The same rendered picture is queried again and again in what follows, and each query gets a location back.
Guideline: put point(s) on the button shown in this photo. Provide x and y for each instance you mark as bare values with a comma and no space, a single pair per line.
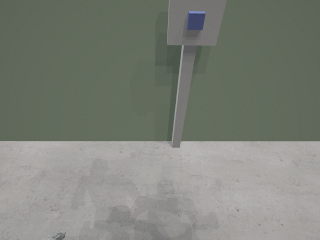
195,20

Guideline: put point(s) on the panel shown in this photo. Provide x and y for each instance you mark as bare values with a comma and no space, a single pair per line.
177,34

